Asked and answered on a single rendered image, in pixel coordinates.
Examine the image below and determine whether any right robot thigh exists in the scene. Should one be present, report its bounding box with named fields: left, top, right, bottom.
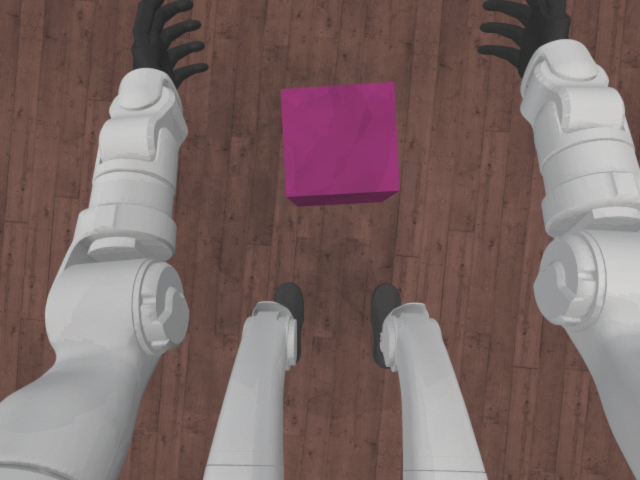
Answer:
left=384, top=313, right=488, bottom=480

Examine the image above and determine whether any carton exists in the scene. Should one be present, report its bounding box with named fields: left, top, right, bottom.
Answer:
left=280, top=82, right=400, bottom=207

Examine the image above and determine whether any right robot upper arm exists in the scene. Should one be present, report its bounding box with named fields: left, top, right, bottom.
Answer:
left=533, top=229, right=640, bottom=480

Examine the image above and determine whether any robot right forearm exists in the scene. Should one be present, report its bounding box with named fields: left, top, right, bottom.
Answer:
left=520, top=39, right=640, bottom=239

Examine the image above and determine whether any left robot hand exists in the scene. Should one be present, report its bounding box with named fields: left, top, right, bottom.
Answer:
left=131, top=0, right=209, bottom=89

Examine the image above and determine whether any left robot upper arm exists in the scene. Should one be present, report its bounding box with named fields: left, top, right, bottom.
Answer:
left=0, top=258, right=190, bottom=480

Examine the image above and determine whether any robot left forearm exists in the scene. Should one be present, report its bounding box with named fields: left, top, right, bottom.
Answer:
left=45, top=68, right=188, bottom=351

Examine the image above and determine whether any robot right shin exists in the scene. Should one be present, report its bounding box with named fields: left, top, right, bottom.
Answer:
left=380, top=303, right=442, bottom=356

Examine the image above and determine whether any right robot hand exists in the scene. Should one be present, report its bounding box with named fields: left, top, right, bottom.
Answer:
left=477, top=0, right=571, bottom=79

